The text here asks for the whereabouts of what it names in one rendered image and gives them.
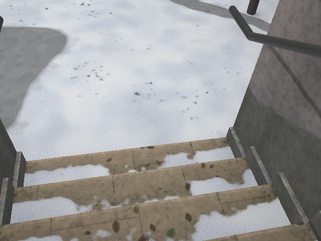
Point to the stairs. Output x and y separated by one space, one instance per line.
189 191

